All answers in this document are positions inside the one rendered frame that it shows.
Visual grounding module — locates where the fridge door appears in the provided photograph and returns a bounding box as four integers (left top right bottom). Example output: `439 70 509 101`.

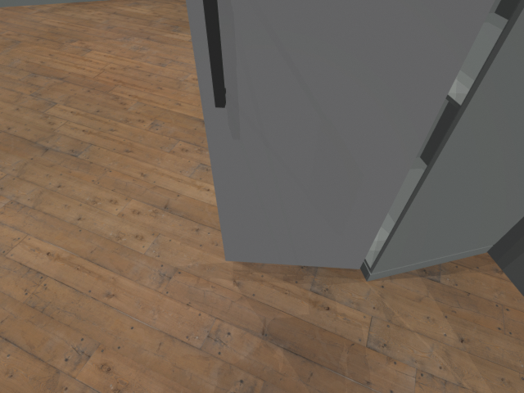
186 0 495 269

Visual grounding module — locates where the handle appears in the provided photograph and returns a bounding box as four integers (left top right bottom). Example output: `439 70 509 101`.
203 0 226 108

